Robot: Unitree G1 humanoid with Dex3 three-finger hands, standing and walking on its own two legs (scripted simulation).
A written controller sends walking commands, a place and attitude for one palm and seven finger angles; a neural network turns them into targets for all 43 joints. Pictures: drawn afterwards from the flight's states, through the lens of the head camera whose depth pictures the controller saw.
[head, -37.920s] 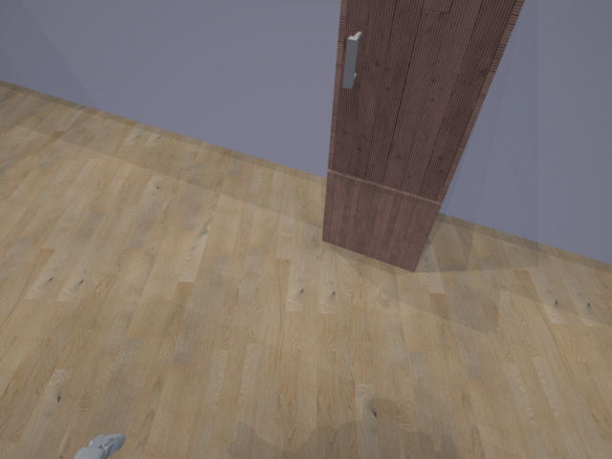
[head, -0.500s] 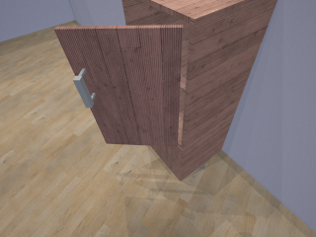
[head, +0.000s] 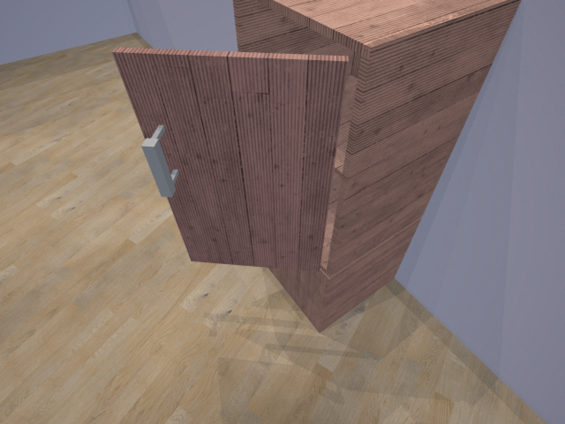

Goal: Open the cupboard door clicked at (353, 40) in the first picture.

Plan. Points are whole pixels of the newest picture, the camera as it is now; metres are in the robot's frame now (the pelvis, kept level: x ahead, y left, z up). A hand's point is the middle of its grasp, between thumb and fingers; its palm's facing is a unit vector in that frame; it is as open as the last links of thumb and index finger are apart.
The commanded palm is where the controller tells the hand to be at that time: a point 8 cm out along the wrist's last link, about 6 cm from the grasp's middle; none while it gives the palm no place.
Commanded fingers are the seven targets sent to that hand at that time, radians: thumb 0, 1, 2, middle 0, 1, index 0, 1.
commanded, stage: look again from close up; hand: left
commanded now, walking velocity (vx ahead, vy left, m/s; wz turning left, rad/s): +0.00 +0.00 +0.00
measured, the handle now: (164, 161) +0.55 +0.26 +0.05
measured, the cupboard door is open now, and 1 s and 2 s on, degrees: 49 49 49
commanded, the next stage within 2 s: raise the hand with hooked fingers in 0.32 s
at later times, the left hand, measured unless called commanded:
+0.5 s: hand out of the picture +0.06 +0.22 -0.14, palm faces +0.14 -0.96 -0.22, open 7.3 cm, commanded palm +0.10 +0.25 -0.07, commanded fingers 0.00 0.78 0.85 -0.21 -0.38 -0.21 -0.38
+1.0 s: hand (101, 421) +0.13 +0.25 -0.02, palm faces +0.10 -0.99 -0.07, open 9.5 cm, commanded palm +0.13 +0.29 -0.02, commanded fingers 0.00 0.20 0.60 -0.25 -0.75 -0.25 -0.75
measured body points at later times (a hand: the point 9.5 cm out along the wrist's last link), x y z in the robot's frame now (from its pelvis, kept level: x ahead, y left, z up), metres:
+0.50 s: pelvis +0.00 +0.03 +0.00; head +0.01 +0.02 +0.45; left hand +0.05 +0.27 -0.12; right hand +0.01 -0.20 -0.16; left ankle -0.04 +0.15 -0.74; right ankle +0.00 -0.06 -0.74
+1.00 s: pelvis -0.05 +0.04 -0.08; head +0.00 +0.06 +0.37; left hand +0.12 +0.30 -0.02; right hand +0.19 -0.17 -0.12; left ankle -0.04 +0.15 -0.74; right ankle +0.00 -0.06 -0.74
